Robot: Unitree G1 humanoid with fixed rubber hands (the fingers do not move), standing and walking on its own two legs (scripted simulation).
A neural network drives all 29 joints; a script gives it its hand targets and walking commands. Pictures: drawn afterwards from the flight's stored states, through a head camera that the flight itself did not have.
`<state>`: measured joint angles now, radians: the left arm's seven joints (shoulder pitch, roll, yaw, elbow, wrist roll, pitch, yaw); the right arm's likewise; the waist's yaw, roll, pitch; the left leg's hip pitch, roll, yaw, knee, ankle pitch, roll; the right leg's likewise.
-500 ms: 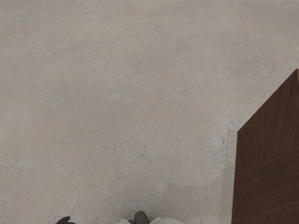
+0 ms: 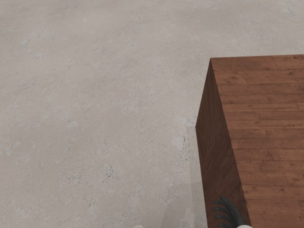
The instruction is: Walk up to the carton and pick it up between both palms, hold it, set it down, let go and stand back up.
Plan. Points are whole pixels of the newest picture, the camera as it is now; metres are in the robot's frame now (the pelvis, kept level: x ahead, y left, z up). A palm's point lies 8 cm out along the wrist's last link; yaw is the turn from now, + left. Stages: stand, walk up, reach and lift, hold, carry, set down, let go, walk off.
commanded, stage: walk up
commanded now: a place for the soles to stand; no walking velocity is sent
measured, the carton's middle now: out of the picture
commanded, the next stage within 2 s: none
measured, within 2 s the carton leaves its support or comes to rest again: neither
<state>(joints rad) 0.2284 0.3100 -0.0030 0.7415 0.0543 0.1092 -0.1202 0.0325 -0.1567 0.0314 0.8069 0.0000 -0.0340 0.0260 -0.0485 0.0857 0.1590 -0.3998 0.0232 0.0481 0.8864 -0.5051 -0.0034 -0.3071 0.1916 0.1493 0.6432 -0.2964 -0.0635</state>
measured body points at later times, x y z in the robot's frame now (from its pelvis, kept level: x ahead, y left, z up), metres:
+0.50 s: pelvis +0.04 -0.04 -0.01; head +0.06 -0.08 +0.44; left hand +0.22 +0.19 -0.11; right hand +0.16 -0.20 -0.12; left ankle +0.02 +0.08 -0.70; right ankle +0.07 -0.18 -0.72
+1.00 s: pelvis +0.09 +0.04 -0.02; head +0.12 +0.00 +0.43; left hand +0.32 +0.22 -0.14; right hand +0.09 -0.20 -0.16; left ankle +0.06 +0.09 -0.72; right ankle +0.07 -0.12 -0.72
